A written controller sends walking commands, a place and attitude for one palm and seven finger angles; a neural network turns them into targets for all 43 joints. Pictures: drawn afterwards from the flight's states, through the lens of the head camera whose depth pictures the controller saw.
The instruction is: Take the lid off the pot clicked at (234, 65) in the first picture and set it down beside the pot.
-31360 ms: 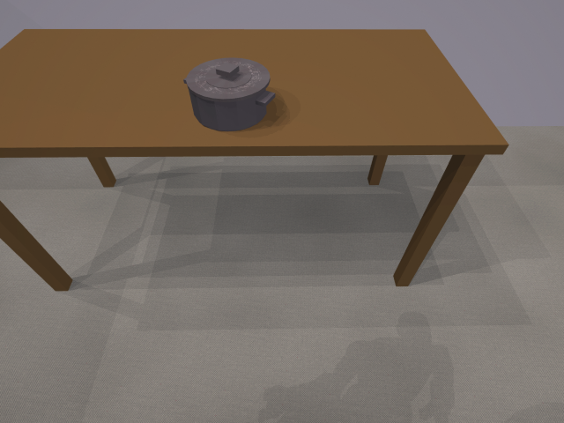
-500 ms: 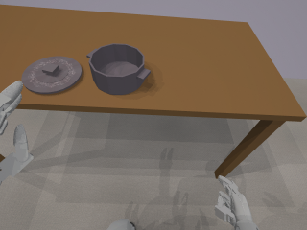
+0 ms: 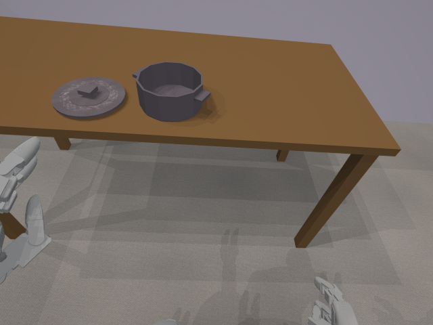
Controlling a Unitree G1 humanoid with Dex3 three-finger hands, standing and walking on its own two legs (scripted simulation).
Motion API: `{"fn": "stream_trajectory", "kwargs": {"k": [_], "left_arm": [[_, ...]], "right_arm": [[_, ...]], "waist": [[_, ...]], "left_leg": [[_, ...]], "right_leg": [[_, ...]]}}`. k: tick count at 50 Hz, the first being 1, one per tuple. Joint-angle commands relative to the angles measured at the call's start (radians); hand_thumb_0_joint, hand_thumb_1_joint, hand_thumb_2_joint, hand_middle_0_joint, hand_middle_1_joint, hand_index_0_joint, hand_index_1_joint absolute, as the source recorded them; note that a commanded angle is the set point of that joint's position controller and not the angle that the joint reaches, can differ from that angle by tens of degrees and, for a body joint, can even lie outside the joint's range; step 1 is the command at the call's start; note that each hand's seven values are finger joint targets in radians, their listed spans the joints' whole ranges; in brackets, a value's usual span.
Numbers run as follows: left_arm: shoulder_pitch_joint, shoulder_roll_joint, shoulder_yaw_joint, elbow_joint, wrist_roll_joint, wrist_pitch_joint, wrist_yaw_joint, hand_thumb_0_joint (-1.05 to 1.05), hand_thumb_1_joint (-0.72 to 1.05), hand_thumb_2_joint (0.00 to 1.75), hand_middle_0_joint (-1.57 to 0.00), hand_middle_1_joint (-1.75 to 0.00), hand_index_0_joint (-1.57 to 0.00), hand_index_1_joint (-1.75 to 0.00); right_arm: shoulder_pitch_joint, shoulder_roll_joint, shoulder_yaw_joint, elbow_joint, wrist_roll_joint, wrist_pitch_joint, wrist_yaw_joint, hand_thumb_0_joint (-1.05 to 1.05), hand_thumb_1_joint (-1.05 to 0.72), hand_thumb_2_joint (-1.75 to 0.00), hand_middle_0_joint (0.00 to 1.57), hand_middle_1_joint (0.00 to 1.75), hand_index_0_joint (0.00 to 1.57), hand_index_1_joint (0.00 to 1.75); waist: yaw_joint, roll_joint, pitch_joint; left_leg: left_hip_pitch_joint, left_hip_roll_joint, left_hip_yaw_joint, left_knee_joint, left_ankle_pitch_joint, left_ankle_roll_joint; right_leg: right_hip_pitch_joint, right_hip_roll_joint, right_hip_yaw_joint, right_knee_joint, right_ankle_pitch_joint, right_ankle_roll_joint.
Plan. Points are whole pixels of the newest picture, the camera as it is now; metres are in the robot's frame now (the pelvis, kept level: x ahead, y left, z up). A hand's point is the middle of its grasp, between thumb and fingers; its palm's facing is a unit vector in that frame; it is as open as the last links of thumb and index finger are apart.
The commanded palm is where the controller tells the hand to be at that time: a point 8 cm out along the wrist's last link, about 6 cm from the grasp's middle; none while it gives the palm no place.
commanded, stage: stop stepping back and stand still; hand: left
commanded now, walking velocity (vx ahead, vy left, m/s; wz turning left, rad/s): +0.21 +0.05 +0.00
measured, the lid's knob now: (87, 90) +0.71 +0.40 +0.01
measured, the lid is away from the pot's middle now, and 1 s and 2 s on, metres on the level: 0.24 0.24 0.24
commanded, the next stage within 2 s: let the arm hang, fingers relaxed in 0.52 s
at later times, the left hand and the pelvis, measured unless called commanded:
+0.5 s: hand out of the picture +0.13 +0.27 +0.19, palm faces +0.44 -0.82 -0.38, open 7.4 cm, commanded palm +0.07 +0.31 +0.20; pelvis -0.04 +0.02 +0.00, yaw +3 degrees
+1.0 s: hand out of the picture +0.00 +0.19 -0.18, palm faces +0.11 -0.98 -0.17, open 6.9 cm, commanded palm none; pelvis -0.01 +0.01 +0.00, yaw +5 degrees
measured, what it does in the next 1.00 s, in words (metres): steps on the spot: left foot, then right foot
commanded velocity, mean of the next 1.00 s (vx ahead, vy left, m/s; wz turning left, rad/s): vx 0.05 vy -0.01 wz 0.00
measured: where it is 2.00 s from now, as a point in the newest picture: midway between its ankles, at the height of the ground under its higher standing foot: outside the picture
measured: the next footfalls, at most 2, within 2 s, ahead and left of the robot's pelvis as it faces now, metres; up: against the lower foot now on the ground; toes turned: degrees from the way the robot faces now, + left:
left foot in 0.06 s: +0.04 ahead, +0.12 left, +0.00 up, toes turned +3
right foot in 0.62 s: +0.01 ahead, -0.09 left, +0.00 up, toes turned +4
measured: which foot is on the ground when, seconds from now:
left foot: up 0.00-0.04, down 0.06-1.00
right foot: down 0.00-0.44, up 0.46-0.60, down 0.62-1.00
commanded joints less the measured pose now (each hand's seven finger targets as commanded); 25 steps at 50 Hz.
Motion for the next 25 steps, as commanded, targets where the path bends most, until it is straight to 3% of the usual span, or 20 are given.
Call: {"fn": "stream_trajectory", "kwargs": {"k": [1,2,3,4,5,6,7,10,12,13,14,15,17,18,19,20,21,22,23,25], "left_arm": [[-0.137,0.117,0.113,-0.122,-0.013,-0.076,0.076,0.00,0.90,0.90,-0.20,-0.30,-0.20,-0.30],[-0.165,0.110,0.104,-0.093,-0.012,-0.089,0.075,0.00,0.90,0.90,-0.20,-0.30,-0.20,-0.30],[-0.190,0.119,0.105,-0.077,-0.008,-0.099,0.067,0.00,0.90,0.90,-0.20,-0.30,-0.20,-0.30],[-0.184,0.113,0.103,-0.039,-0.012,-0.098,0.058,0.00,0.90,0.90,-0.20,-0.30,-0.20,-0.30],[-0.158,0.106,0.110,0.002,-0.001,-0.088,0.051,0.00,0.90,0.90,-0.20,-0.30,-0.20,-0.30],[-0.160,0.099,0.103,0.013,0.008,-0.082,0.043,0.00,0.90,0.90,-0.20,-0.30,-0.20,-0.30],[-0.176,0.111,0.105,0.005,0.013,-0.084,0.029,0.00,0.90,0.90,-0.20,-0.30,-0.20,-0.30],[-0.167,0.109,0.068,-0.058,0.018,-0.081,0.013,0.00,0.90,0.90,-0.20,-0.30,-0.20,-0.30],[-0.180,0.150,0.089,-0.126,0.025,-0.083,0.012,0.00,0.90,0.90,-0.20,-0.30,-0.20,-0.30],[-0.175,0.160,0.102,-0.155,0.022,-0.084,0.016,0.00,0.90,0.90,-0.20,-0.30,-0.20,-0.30],[-0.138,0.166,0.117,-0.149,0.019,-0.082,0.021,0.00,0.90,0.90,-0.20,-0.30,-0.20,-0.30],[-0.134,0.169,0.122,-0.160,0.015,-0.077,0.028,0.00,0.90,0.90,-0.20,-0.30,-0.20,-0.30],[-0.186,0.156,0.114,-0.151,0.008,-0.073,0.036,0.00,0.90,0.90,-0.20,-0.30,-0.20,-0.30],[-0.203,0.134,0.100,-0.123,0.006,-0.072,0.044,0.00,0.90,0.90,-0.20,-0.30,-0.20,-0.30],[-0.216,0.116,0.088,-0.089,0.004,-0.072,0.050,0.00,0.90,0.90,-0.20,-0.30,-0.20,-0.30],[-0.241,0.100,0.080,-0.090,0.000,-0.075,0.051,0.00,0.90,0.90,-0.20,-0.30,-0.20,-0.30],[-0.236,0.130,0.101,-0.099,0.012,-0.075,0.044,0.00,0.90,0.90,-0.20,-0.30,-0.20,-0.30],[-0.251,0.153,0.114,-0.114,0.001,-0.074,0.037,0.00,0.90,0.90,-0.20,-0.30,-0.20,-0.30],[-0.235,0.116,0.107,-0.066,0.002,-0.065,0.040,0.00,0.90,0.90,-0.20,-0.30,-0.20,-0.30],[-0.177,0.111,0.098,-0.006,0.007,-0.051,0.040,0.00,0.90,0.90,-0.20,-0.30,-0.20,-0.30]], "right_arm": [[-0.103,-0.151,-0.033,-0.156,-0.002,-0.069,-0.039,0.00,-0.90,-0.90,0.20,0.30,0.20,0.30],[-0.117,-0.170,-0.036,-0.160,-0.003,-0.083,-0.045,0.00,-0.90,-0.90,0.20,0.30,0.20,0.30],[-0.111,-0.179,-0.039,-0.155,0.005,-0.092,-0.044,0.00,-0.90,-0.90,0.20,0.30,0.20,0.30],[-0.112,-0.168,-0.036,-0.153,0.019,-0.095,-0.046,0.00,-0.90,-0.90,0.20,0.30,0.20,0.30],[-0.109,-0.172,-0.032,-0.154,0.017,-0.092,-0.047,0.00,-0.90,-0.90,0.20,0.30,0.20,0.30],[-0.123,-0.165,-0.034,-0.159,0.016,-0.089,-0.044,0.00,-0.90,-0.90,0.20,0.30,0.20,0.30],[-0.131,-0.161,-0.039,-0.161,0.012,-0.091,-0.037,0.00,-0.90,-0.90,0.20,0.30,0.20,0.30],[-0.131,-0.151,-0.040,-0.157,0.002,-0.100,-0.022,0.00,-0.90,-0.90,0.20,0.30,0.20,0.30],[-0.127,-0.155,-0.047,-0.148,-0.015,-0.101,-0.020,0.00,-0.90,-0.90,0.20,0.30,0.20,0.30],[-0.110,-0.149,-0.052,-0.145,-0.020,-0.100,-0.020,0.00,-0.90,-0.90,0.20,0.30,0.20,0.30],[-0.085,-0.149,-0.058,-0.130,-0.024,-0.097,-0.021,0.00,-0.90,-0.90,0.20,0.30,0.20,0.30],[-0.073,-0.146,-0.060,-0.118,-0.026,-0.086,-0.017,0.00,-0.90,-0.90,0.20,0.30,0.20,0.30],[-0.080,-0.138,-0.048,-0.113,-0.021,-0.073,-0.015,0.00,-0.90,-0.90,0.20,0.30,0.20,0.30],[-0.083,-0.132,-0.036,-0.120,-0.016,-0.074,-0.025,0.00,-0.90,-0.90,0.20,0.30,0.20,0.30],[-0.088,-0.144,-0.028,-0.125,-0.016,-0.077,-0.034,0.00,-0.90,-0.90,0.20,0.30,0.20,0.30],[-0.103,-0.168,-0.030,-0.136,-0.013,-0.082,-0.039,0.00,-0.90,-0.90,0.20,0.30,0.20,0.30],[-0.102,-0.180,-0.044,-0.136,-0.010,-0.081,-0.037,0.00,-0.90,-0.90,0.20,0.30,0.20,0.30],[-0.116,-0.161,-0.039,-0.138,-0.006,-0.089,-0.035,0.00,-0.90,-0.90,0.20,0.30,0.20,0.30],[-0.101,-0.132,-0.031,-0.145,-0.003,-0.101,-0.033,0.00,-0.90,-0.90,0.20,0.30,0.20,0.30],[-0.098,-0.135,-0.028,-0.136,-0.001,-0.117,-0.019,0.00,-0.90,-0.90,0.20,0.30,0.20,0.30]], "waist": [[-0.020,0.081,0.026],[-0.014,0.142,0.061],[-0.005,0.141,0.026],[0.000,0.171,0.005],[0.003,0.247,0.018],[0.008,0.288,0.036],[0.011,0.290,0.032],[0.017,0.131,0.007],[0.010,0.082,-0.012],[0.008,0.000,-0.026],[0.001,-0.051,-0.041],[-0.004,-0.089,-0.060],[-0.018,-0.035,-0.044],[-0.018,0.007,0.012],[-0.017,0.066,0.050],[-0.015,0.195,0.072],[-0.005,0.261,-0.019],[-0.005,0.372,-0.032],[-0.004,0.349,0.047],[0.012,0.162,0.072]], "left_leg": [[0.174,0.068,-0.079,-0.360,-0.083,0.049],[0.113,0.117,-0.155,-0.475,-0.125,0.065],[0.062,0.148,-0.189,-0.517,-0.143,0.076],[-0.016,0.167,-0.231,-0.598,-0.358,0.074],[-0.091,0.173,-0.251,-0.680,-0.484,0.072],[-0.162,0.176,-0.238,-0.703,-0.497,0.079],[-0.150,0.169,-0.212,-0.680,-0.452,0.079],[-0.055,0.111,-0.120,-0.546,-0.304,0.065],[0.044,0.040,-0.044,-0.394,-0.242,0.043],[0.094,0.004,-0.017,-0.275,-0.172,0.033],[0.171,-0.020,0.018,-0.110,-0.059,0.025],[0.180,-0.024,0.031,-0.003,0.005,0.020],[0.215,0.007,0.023,-0.040,-0.010,0.027],[0.246,0.029,0.002,-0.180,-0.076,0.040],[0.233,0.049,-0.051,-0.331,-0.163,0.056],[0.196,0.111,-0.173,-0.487,-0.270,0.078],[0.185,0.171,-0.220,-0.568,-0.223,0.096],[0.122,0.244,-0.335,-0.677,-0.404,0.115],[0.010,0.277,-0.409,-0.732,-0.485,0.146],[-0.014,0.253,-0.329,-0.684,-0.312,0.154]], "right_leg": [[-0.152,-0.138,0.110,-0.203,-0.310,-0.045],[-0.086,-0.070,0.048,-0.139,-0.227,-0.014],[0.020,-0.024,0.002,-0.073,-0.147,0.012],[0.081,-0.013,-0.015,-0.039,-0.211,0.024],[0.126,0.029,-0.038,0.043,-0.223,0.023],[0.176,0.044,-0.049,0.101,-0.169,0.022],[0.177,0.040,-0.053,0.109,-0.139,0.024],[0.189,0.012,-0.028,-0.080,-0.158,0.009],[0.079,-0.055,0.072,-0.227,-0.297,-0.031],[0.003,-0.108,0.178,-0.296,-0.442,-0.068],[-0.092,-0.180,0.284,-0.353,-0.505,-0.115],[-0.109,-0.235,0.336,-0.377,-0.493,-0.151],[-0.153,-0.258,0.291,-0.347,-0.442,-0.149],[-0.204,-0.222,0.234,-0.310,-0.459,-0.119],[-0.214,-0.139,0.156,-0.226,-0.463,-0.084],[-0.182,-0.035,0.068,-0.071,-0.372,-0.048],[-0.077,0.063,-0.056,0.147,-0.253,-0.018],[-0.080,0.074,-0.049,0.345,-0.266,0.008],[-0.093,0.056,0.016,0.449,-0.233,0.014],[-0.037,0.000,0.024,0.289,-0.216,0.008]]}}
